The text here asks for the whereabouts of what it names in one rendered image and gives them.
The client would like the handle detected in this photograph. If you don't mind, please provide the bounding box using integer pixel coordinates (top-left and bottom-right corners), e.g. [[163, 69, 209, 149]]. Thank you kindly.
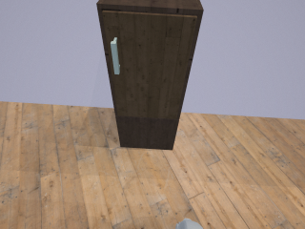
[[111, 37, 120, 74]]

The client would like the robot right thigh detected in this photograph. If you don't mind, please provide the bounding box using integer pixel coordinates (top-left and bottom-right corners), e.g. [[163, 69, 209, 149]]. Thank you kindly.
[[175, 219, 203, 229]]

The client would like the cupboard door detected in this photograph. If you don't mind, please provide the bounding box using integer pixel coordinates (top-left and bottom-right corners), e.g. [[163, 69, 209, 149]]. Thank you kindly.
[[102, 10, 197, 119]]

